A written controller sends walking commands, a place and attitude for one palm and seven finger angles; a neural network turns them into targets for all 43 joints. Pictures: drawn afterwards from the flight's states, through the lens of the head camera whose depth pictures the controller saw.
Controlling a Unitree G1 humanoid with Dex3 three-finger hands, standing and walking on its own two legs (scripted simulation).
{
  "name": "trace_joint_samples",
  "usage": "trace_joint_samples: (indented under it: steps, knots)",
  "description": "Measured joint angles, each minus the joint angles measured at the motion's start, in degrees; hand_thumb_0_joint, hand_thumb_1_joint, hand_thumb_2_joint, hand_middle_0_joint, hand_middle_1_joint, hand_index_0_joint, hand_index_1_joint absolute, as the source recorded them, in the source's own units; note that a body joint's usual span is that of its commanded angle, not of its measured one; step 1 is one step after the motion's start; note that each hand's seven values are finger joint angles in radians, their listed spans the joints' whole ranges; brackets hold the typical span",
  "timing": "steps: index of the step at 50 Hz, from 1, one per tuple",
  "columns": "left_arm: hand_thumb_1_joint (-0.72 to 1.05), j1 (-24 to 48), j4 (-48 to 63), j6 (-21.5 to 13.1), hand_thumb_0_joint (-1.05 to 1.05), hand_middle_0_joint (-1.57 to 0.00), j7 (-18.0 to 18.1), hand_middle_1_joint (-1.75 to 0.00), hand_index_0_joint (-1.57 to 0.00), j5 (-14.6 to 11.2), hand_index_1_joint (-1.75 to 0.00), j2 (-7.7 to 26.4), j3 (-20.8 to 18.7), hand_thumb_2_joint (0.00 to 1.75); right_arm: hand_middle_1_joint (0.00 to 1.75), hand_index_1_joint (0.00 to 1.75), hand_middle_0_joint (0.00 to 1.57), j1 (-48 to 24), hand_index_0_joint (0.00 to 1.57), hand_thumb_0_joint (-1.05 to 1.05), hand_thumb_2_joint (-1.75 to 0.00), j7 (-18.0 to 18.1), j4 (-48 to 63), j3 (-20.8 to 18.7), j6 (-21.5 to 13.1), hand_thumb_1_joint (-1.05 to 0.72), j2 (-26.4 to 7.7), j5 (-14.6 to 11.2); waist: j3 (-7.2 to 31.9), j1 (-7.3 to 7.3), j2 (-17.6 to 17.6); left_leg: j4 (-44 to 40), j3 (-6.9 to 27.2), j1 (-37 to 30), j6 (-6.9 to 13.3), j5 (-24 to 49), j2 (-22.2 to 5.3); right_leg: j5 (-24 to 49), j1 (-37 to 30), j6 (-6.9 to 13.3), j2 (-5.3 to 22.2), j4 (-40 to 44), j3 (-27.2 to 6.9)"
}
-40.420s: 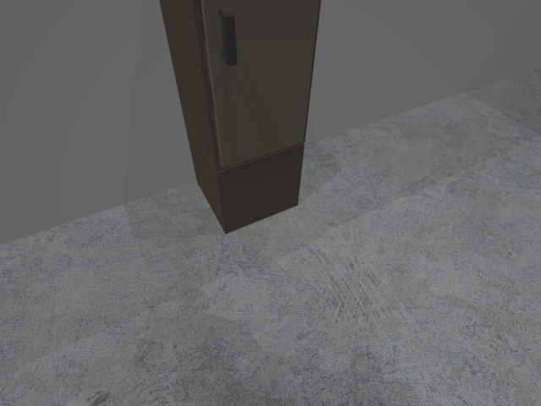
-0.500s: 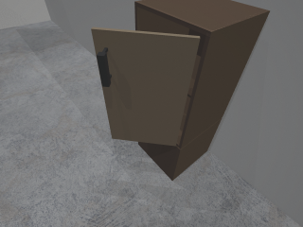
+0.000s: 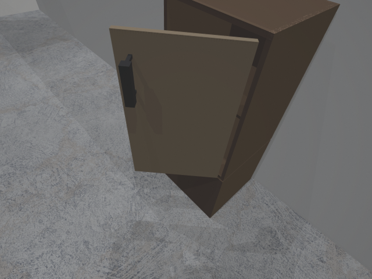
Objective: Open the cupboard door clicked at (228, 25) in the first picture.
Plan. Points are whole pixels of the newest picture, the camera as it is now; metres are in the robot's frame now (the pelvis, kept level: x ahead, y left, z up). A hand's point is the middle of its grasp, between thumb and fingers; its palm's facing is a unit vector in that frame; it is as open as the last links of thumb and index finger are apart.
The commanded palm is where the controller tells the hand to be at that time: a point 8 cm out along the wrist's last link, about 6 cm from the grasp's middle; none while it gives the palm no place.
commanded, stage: come to a stop and stand still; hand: left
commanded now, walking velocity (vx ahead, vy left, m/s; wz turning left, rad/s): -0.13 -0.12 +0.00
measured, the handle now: (130, 80) +0.56 +0.19 +0.13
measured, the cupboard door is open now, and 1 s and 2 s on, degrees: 43 43 43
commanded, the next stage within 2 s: look again from close up in 1.70 s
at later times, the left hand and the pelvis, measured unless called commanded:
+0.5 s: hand out of the picture +0.06 +0.17 -0.15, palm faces +0.05 -0.96 -0.29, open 7.4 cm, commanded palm none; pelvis -0.03 -0.04 +0.00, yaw +2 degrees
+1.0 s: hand out of the picture -0.06 +0.15 -0.17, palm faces +0.06 -0.97 -0.25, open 7.4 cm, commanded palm none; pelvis -0.07 -0.06 +0.00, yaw +4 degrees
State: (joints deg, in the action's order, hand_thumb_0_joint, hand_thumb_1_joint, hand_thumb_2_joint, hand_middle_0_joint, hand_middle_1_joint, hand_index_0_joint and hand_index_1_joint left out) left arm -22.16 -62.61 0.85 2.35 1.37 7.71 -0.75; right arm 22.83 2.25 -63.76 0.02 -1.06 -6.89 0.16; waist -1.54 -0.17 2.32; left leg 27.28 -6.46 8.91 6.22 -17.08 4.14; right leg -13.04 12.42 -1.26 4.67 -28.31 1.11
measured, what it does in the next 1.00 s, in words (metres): steps on the spot: right foot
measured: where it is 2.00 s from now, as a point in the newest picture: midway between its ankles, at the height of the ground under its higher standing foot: outside the picture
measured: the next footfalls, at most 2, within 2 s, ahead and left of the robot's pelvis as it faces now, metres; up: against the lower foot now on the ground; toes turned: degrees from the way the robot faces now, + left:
right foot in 0.36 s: +0.02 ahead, -0.16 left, +0.00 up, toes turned +0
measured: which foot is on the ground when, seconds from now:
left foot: down 0.00-1.00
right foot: down 0.00-0.10, up 0.12-0.34, down 0.36-1.00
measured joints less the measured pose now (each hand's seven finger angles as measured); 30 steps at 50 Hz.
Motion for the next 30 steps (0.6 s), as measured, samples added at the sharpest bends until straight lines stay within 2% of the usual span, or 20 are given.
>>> trace_joint_samples:
  steps: [2, 6, 10, 13, 16, 18, 22, 26, 30]
  knots:
    - [0.91, 1.30, -0.03, -0.27, 0.00, -0.19, 0.36, -0.30, -0.20, -0.46, -0.30, -0.49, 0.18, 0.90, 0.30, 0.30, 0.20, -0.78, 0.20, 0.00, -0.90, 0.55, -0.42, 0.10, -0.45, -0.90, 0.61, -0.24, -0.57, -0.24, -0.60, -0.95, 0.07, -0.87, -0.02, 0.26, -0.07, -0.08, -0.98, -0.96, -0.08, 1.13, 0.12]
    - [0.91, 3.78, 1.56, 0.27, 0.00, -0.19, 0.72, -0.30, -0.20, -0.61, -0.30, -0.72, -0.09, 0.90, 0.30, 0.30, 0.20, -2.73, 0.20, 0.00, -0.90, 1.17, 0.00, -0.22, -0.54, -0.90, 1.99, -0.26, -1.51, -0.72, -1.06, -1.87, -0.10, -1.54, 0.17, 0.73, -0.10, 0.06, -0.38, -0.01, -0.23, -0.39, 0.14]
    - [0.92, 5.88, 3.16, 1.86, 0.01, -0.20, 0.94, -0.30, -0.20, -0.23, -0.30, 0.54, -1.39, 0.90, 0.30, 0.30, 0.20, -4.31, 0.20, 0.00, -0.90, 1.68, 1.06, -0.77, -0.36, -0.90, 2.89, 0.25, -1.86, -1.30, -1.13, -1.86, -0.37, -1.22, 0.32, 1.01, -0.59, -8.41, 3.25, 0.55, -1.78, -10.34, -0.65]
    - [0.92, 7.52, 4.40, 1.99, 0.01, -0.19, 0.70, -0.30, -0.20, -0.10, -0.30, 0.84, -2.04, 0.90, 0.30, 0.30, 0.20, -5.06, 0.20, 0.01, -0.90, 1.57, 1.03, -1.15, 0.13, -0.91, 2.23, 0.68, -1.79, -1.42, -2.07, -1.64, 0.14, -0.51, 0.11, 1.38, -1.14, -10.24, 4.31, 0.54, -2.41, -13.37, -0.44]
    - [0.92, 8.24, 6.62, 1.26, 0.01, -0.19, 0.00, -0.30, -0.20, 0.12, -0.30, 1.94, -0.83, 0.90, 0.30, 0.30, 0.21, -5.22, 0.20, 0.01, -0.90, 0.37, 2.07, -1.09, 0.55, -0.91, 0.72, 0.82, -1.29, -1.50, -2.14, -1.11, 0.69, 0.73, -0.60, 1.73, -1.06, -7.55, 2.89, 1.33, -2.25, -8.99, -0.20]
    - [0.92, 8.50, 8.48, 0.07, 0.01, -0.20, -0.23, -0.30, -0.20, 0.26, -0.30, 3.42, -1.09, 0.90, 0.30, 0.30, 0.21, -4.98, 0.20, 0.01, -0.90, 0.04, 3.61, -1.68, -0.24, -0.91, -0.42, 0.86, -0.60, -1.66, -1.00, 1.15, 1.21, 2.73, -1.19, 1.25, -0.53, -1.39, 1.58, 2.33, -2.07, -4.97, -0.45]
    - [0.91, 9.51, 9.72, -0.78, 0.00, -0.20, -0.32, -0.30, -0.20, 0.09, -0.30, 4.72, -1.25, 0.90, 0.30, 0.30, 0.21, -6.57, 0.21, 0.01, -0.90, 0.36, 5.92, -3.09, -0.58, -0.90, -4.96, 0.76, 0.21, -1.85, -2.49, 4.34, 2.50, 4.25, -2.27, 0.36, -1.88, -4.04, 0.33, 0.93, -3.23, -3.42, 0.78]
    - [0.91, 9.98, 10.53, -1.12, 0.00, -0.20, -0.73, -0.30, -0.20, -0.02, -0.30, 6.33, -1.13, 0.90, 0.30, 0.30, 0.20, -9.30, 0.20, 0.01, -0.90, 0.03, 7.76, -3.80, -0.15, -0.91, -9.21, 0.88, 0.94, -1.77, -3.38, 4.37, 3.18, 4.25, -3.26, 1.47, -2.78, -2.91, 0.13, 1.86, -4.10, -3.19, 1.50]
    - [0.91, 10.12, 10.16, -1.27, 0.00, -0.20, -1.09, -0.30, -0.20, -0.03, -0.30, 8.00, -0.72, 0.90, 0.30, 0.30, 0.20, -11.44, 0.20, 0.01, -0.90, -0.81, 8.92, -3.60, 0.39, -0.91, -11.82, 1.03, 1.79, -1.56, -3.28, 2.84, 3.72, 3.87, -4.20, 3.38, -3.30, -1.44, -0.21, 2.80, -4.65, -1.96, 2.06]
